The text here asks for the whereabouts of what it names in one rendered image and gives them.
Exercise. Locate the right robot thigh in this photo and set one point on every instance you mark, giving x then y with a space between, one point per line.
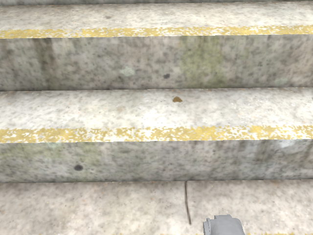
222 224

